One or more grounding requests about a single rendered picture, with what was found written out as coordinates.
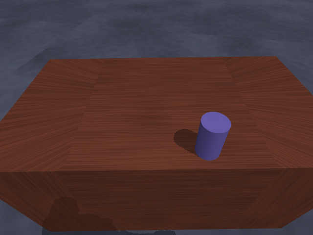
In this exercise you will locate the can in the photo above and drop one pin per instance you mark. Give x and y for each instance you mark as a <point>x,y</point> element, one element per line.
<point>213,130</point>

